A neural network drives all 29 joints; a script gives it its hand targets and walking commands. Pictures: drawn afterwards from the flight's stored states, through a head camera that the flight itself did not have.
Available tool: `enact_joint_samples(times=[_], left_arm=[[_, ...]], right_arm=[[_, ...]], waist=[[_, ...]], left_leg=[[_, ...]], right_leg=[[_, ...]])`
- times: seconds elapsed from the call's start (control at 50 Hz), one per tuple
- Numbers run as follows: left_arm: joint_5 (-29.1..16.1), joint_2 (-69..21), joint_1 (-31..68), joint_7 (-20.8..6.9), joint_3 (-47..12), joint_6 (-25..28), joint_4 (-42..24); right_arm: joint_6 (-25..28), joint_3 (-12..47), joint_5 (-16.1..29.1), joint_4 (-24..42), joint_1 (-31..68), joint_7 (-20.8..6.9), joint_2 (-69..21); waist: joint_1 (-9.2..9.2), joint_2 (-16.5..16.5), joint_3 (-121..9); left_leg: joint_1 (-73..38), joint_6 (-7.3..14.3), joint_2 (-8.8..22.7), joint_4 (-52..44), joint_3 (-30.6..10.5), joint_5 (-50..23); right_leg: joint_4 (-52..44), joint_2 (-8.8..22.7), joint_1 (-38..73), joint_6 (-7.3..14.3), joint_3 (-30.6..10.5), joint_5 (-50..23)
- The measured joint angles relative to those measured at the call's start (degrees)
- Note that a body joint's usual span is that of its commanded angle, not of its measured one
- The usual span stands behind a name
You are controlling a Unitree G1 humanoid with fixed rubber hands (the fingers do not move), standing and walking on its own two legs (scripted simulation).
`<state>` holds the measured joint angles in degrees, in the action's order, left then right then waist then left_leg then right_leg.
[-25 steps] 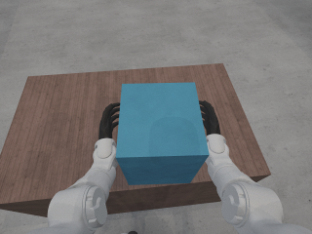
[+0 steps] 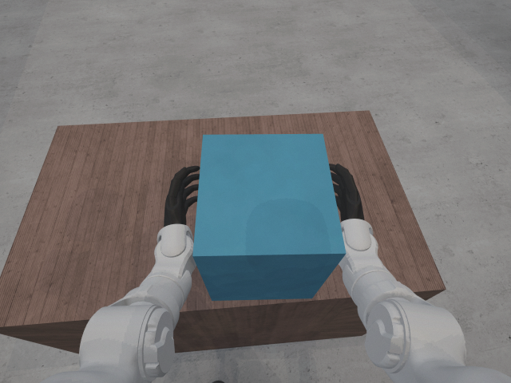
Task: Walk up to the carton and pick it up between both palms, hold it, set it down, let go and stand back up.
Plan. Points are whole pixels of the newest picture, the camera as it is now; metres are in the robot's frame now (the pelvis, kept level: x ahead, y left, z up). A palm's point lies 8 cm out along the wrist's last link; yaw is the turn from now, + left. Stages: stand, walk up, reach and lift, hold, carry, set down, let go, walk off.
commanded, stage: reach and lift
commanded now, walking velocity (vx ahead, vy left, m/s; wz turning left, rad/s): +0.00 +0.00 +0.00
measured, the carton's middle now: (262, 224) +0.39 -0.02 -0.04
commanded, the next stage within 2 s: none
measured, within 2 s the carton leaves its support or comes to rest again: neither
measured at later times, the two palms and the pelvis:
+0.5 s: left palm (161, 191) +0.39 +0.14 +0.08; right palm (357, 178) +0.39 -0.15 +0.10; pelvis +0.00 -0.01 +0.02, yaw +0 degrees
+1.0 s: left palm (148, 179) +0.37 +0.14 +0.13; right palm (365, 169) +0.38 -0.15 +0.14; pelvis +0.00 -0.01 +0.03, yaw +1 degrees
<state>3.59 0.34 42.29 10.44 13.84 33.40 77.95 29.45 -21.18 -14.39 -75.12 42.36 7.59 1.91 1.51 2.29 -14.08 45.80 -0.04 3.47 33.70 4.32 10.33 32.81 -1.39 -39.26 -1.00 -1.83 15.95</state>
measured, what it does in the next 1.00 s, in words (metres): stands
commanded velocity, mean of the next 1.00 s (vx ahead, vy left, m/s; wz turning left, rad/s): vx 0.00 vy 0.00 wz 0.00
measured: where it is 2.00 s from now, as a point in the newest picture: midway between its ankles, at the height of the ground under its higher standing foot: outside the picture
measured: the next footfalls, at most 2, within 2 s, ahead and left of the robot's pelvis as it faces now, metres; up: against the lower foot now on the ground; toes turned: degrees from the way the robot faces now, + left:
none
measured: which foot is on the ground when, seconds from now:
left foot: down 0.00-1.00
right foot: down 0.00-1.00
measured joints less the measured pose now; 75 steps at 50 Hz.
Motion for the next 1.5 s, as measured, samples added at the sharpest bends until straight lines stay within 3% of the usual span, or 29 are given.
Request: enact_joint_samples(times=[0.18,0.38,0.48,0.62,0.84,1.26,1.5], left_arm=[[-1.8,0.2,0.3,0.3,-1.8,-2.4,0.0],[-2.5,0.7,0.1,0.3,-2.7,-8.2,-1.9],[-2.1,1.0,-1.0,0.1,-2.9,-12.0,-5.7],[2.5,0.8,-2.9,-0.9,-1.0,-20.3,-13.6],[3.5,-0.7,-7.9,-1.8,-0.9,-32.0,-28.7],[9.5,-2.5,-11.4,-5.9,1.3,-51.4,-50.3],[9.8,-2.6,-9.5,-6.7,1.6,-57.6,-53.7]], right_arm=[[-3.0,4.0,4.1,0.8,-0.2,0.1,0.6],[-9.9,6.8,7.3,3.9,-0.3,0.2,0.3],[-13.9,8.6,9.3,7.4,-0.7,0.4,-0.1],[-19.0,8.7,10.6,10.9,-1.2,0.8,-1.0],[-25.6,11.1,14.6,17.9,-3.4,0.8,-1.6],[-35.8,15.6,17.7,28.3,-5.2,1.9,-2.1],[-39.1,15.7,17.7,30.5,-5.2,2.0,-2.0]], waist=[[-0.66,-0.2,-0.1],[-1.19,-0.9,0.7],[-0.94,-1.5,1.4],[-0.47,-2.5,5.4],[-0.41,-2.8,5.9],[-0.91,-4.4,10.0],[-1.03,-4.9,10.1]], left_leg=[[-4.0,0.1,0.0,-1.2,0.0,-0.2],[-12.0,0.1,0.0,-4.7,0.0,-0.9],[-16.6,0.1,0.0,-7.1,0.0,-1.5],[-23.8,0.1,-0.1,-10.3,0.0,-2.4],[-26.5,0.0,-0.1,-11.9,0.0,-3.3],[-35.8,-0.1,-0.4,-14.5,0.0,-3.8],[-36.6,-0.1,-0.7,-15.1,0.0,-4.5]], right_leg=[[-1.6,0.0,4.1,0.0,0.0,-0.5],[-5.6,-0.1,12.3,0.3,0.0,-1.4],[-8.5,-0.2,17.1,0.4,0.0,-2.3],[-12.4,-0.3,24.7,0.6,0.0,-3.7],[-14.2,-0.3,27.5,0.7,0.0,-4.6],[-16.6,0.0,36.7,0.7,0.0,-5.0],[-16.4,0.3,37.2,0.6,0.1,-5.2]])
